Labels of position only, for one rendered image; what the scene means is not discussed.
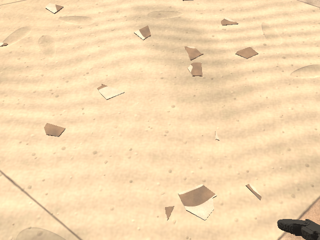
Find robot right hand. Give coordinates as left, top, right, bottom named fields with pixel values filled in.
left=277, top=219, right=320, bottom=240

